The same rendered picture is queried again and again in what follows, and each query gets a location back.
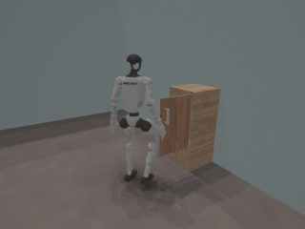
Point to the left robot upper arm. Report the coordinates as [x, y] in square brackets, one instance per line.
[117, 89]

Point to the right robot upper arm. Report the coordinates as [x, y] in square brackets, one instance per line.
[148, 90]

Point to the handle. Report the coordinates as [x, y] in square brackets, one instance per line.
[167, 117]

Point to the robot right forearm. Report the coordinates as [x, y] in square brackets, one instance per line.
[155, 114]

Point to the humanoid robot head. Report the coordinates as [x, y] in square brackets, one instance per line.
[133, 59]

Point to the robot right thigh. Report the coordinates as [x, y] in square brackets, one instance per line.
[147, 126]

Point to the robot left forearm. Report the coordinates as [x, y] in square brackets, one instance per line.
[114, 110]

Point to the cupboard door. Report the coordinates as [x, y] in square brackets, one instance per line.
[177, 132]

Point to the robot right hand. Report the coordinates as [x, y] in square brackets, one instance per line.
[161, 130]

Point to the robot left hand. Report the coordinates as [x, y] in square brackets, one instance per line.
[114, 123]

